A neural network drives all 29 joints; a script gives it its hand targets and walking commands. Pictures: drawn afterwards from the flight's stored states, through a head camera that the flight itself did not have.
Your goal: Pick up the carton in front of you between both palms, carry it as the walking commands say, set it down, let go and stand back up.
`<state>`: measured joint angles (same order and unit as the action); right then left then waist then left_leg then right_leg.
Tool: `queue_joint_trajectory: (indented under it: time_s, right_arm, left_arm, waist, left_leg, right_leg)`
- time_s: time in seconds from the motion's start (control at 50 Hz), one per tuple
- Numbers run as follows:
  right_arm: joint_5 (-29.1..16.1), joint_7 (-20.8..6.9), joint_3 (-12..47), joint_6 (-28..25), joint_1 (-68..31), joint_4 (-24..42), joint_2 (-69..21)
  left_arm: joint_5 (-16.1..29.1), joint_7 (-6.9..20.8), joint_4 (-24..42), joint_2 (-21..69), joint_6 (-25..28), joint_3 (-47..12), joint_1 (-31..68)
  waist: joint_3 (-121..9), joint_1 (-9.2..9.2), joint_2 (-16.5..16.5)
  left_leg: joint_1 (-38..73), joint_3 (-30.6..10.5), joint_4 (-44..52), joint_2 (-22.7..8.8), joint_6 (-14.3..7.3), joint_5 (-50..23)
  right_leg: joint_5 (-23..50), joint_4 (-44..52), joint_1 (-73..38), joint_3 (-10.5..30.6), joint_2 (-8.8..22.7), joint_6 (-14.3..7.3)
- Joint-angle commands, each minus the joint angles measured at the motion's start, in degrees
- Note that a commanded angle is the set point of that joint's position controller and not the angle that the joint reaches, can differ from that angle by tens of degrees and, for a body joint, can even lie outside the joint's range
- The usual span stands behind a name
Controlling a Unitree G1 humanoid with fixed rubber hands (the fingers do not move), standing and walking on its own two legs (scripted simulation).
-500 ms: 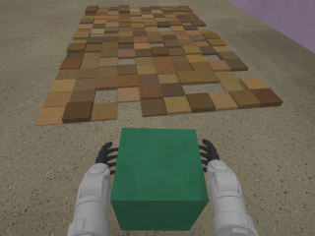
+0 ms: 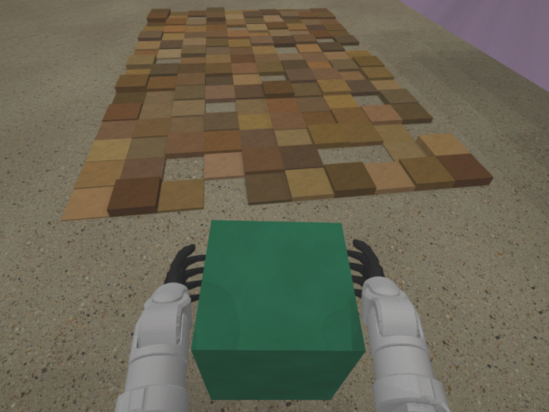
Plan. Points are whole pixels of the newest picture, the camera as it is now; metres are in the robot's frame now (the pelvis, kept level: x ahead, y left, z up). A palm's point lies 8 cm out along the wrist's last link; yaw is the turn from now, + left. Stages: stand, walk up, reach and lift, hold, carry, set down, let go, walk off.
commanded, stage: reach and lift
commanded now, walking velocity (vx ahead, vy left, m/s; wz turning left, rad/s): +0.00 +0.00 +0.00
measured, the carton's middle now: (274, 314) +0.29 +0.00 -0.04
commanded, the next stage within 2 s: hold in 0.30 s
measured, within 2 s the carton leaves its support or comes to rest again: neither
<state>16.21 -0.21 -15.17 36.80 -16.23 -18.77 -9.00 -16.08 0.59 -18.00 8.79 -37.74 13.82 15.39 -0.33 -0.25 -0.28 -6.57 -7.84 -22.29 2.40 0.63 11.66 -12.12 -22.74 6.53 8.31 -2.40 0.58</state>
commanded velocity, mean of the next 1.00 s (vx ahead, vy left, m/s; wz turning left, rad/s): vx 0.00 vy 0.00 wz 0.00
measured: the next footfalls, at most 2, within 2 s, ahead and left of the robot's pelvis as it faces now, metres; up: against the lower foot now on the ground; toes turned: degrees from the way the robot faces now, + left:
right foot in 1.68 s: +0.26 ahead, -0.10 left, +0.00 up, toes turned -8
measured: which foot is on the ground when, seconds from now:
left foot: down 0.00-1.00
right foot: down 0.00-1.00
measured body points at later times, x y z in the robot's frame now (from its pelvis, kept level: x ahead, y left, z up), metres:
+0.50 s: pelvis +0.00 +0.00 +0.00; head -0.05 +0.00 +0.45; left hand +0.30 +0.15 +0.04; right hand +0.30 -0.15 +0.05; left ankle +0.01 +0.13 -0.74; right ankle +0.01 -0.13 -0.74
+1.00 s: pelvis -0.01 +0.00 +0.00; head -0.05 +0.00 +0.45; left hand +0.30 +0.15 +0.04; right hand +0.30 -0.15 +0.05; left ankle +0.01 +0.13 -0.74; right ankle +0.01 -0.13 -0.74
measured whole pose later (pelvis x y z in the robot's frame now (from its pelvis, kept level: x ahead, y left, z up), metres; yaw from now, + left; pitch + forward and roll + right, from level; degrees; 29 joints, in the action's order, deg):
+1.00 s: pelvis -0.01 +0.00 +0.00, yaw +0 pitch -7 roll +0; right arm 16.5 -0.7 -15.3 42.5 -17.3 -14.9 -9.3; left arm -16.2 0.9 -14.3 9.1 -43.5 13.8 16.6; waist 0.9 -0.1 -0.2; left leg -3.0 -7.5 -21.1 2.2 0.6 10.9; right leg -11.3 -21.5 2.9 7.7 -2.1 0.5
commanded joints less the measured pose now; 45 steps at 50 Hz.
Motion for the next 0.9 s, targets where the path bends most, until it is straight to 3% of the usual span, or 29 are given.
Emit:
queue_joint_trajectory:
  time_s: [0.0,0.26,0.38,0.5,0.88]
  right_arm:
    - [-13.59,-13.77,31.46,-0.47,-24.14,0.58,-54.10]
    - [-14.40,-13.59,32.33,1.30,-23.16,3.46,-53.38]
    - [-16.59,-13.16,35.94,3.59,-23.48,8.58,-53.23]
    - [-14.39,-13.27,31.81,5.46,-24.05,4.77,-50.98]
    - [-14.17,-13.83,31.51,4.73,-29.47,3.18,-52.60]
  left_arm:
    - [13.86,13.04,2.72,53.33,1.49,-31.01,26.84]
    - [14.73,12.88,5.61,52.71,-0.31,-31.92,25.79]
    - [17.06,12.53,10.50,52.55,-2.48,-35.58,26.26]
    - [14.49,12.52,6.62,50.34,-4.43,-31.23,26.59]
    - [14.44,13.09,4.88,52.03,-3.79,-31.03,31.98]
  waist:
    - [-14.50,0.03,0.19]
    - [-13.15,0.07,0.23]
    - [-15.12,0.40,0.18]
    - [-7.77,0.19,0.08]
    - [-10.60,0.18,0.22]
  left_leg:
    - [5.64,3.78,2.66,3.19,0.53,-13.25]
    - [6.36,3.50,3.44,3.25,0.69,-13.40]
    - [8.27,3.20,3.96,3.29,0.90,-15.80]
    - [5.56,3.92,5.39,2.97,0.56,-6.81]
    - [5.96,4.18,4.44,2.73,0.37,-5.36]
  right_leg:
    - [13.19,3.13,-3.52,-4.08,-3.16,0.79]
    - [13.32,3.86,-4.21,-3.97,-3.22,0.90]
    - [16.10,4.53,-6.75,-3.78,-3.17,1.15]
    - [6.84,5.87,-3.72,-4.24,-2.78,0.61]
    - [5.31,4.98,-3.75,-4.69,-2.62,0.40]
